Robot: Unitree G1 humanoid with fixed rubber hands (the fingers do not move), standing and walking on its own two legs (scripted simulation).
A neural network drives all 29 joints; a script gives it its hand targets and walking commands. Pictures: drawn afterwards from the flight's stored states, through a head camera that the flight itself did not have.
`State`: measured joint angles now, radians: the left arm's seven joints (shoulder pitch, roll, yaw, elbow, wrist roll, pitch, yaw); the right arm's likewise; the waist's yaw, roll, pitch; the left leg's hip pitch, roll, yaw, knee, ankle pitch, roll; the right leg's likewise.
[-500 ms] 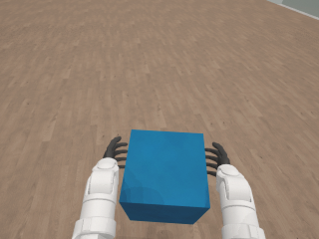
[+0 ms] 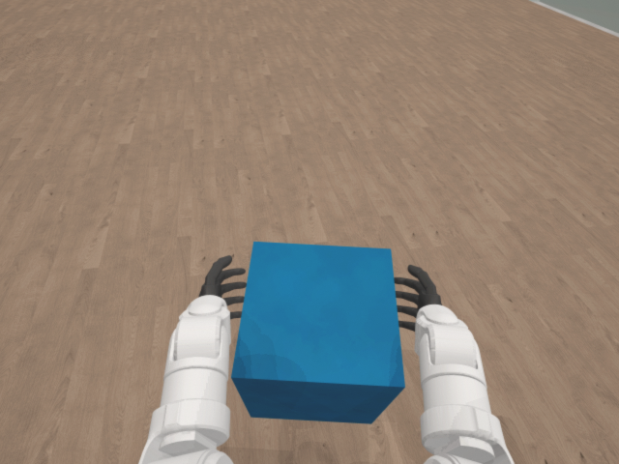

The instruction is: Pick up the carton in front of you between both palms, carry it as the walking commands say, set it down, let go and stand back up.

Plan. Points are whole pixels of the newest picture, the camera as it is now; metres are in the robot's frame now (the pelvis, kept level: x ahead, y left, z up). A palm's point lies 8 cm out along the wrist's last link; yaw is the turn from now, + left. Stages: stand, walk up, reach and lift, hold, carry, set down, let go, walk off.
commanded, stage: set down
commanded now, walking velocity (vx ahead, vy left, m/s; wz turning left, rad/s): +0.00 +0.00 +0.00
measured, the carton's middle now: (316, 338) +0.33 +0.01 -0.07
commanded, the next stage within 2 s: none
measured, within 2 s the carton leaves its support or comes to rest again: rests again in 1.80 s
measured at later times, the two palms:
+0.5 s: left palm (226, 350) +0.34 +0.16 -0.16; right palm (384, 343) +0.38 -0.13 -0.16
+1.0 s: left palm (229, 365) +0.38 +0.18 -0.30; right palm (361, 349) +0.44 -0.11 -0.30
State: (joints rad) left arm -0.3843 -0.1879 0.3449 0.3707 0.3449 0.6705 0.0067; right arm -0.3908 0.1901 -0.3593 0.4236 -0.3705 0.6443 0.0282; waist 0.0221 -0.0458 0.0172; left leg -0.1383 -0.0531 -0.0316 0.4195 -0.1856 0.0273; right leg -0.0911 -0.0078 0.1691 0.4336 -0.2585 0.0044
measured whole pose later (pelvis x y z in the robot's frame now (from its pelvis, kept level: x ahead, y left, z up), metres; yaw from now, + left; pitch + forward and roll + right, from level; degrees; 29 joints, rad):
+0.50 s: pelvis -0.03 -0.05 -0.08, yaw +1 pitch +32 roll +0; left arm -0.62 -0.11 0.45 0.46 0.23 0.20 -0.02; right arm -0.63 0.17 -0.35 0.50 -0.22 0.20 -0.14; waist 0.09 -0.05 -0.04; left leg -1.20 -0.02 -0.11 0.91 -0.28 -0.06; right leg -1.16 0.10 0.11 0.95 -0.36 0.01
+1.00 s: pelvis -0.05 -0.03 -0.20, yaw +0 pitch +49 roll -2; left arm -0.88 -0.11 0.52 0.46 0.25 0.31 0.07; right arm -0.98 0.01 -0.38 0.68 -0.21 0.27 -0.08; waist 0.09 -0.07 -0.19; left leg -1.86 -0.07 -0.11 1.44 -0.42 -0.06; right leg -1.80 0.13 0.10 1.47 -0.51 0.06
